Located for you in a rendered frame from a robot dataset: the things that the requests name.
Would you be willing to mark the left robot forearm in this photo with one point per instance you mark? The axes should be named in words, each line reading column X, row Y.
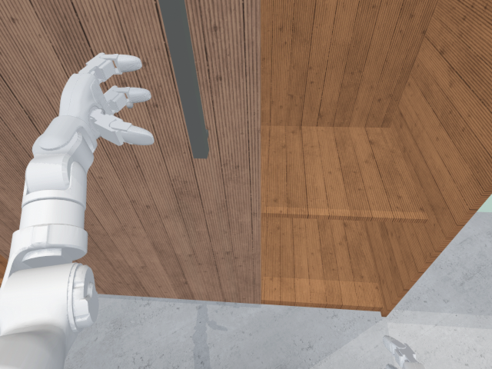
column 51, row 228

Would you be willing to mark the robot right hand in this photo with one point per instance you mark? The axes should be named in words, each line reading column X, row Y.
column 403, row 354

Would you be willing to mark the robot left hand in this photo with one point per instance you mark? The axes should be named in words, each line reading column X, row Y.
column 82, row 97

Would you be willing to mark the handle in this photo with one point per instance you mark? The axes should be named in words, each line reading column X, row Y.
column 175, row 20

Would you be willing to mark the left robot upper arm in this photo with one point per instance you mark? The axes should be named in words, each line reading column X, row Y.
column 42, row 310

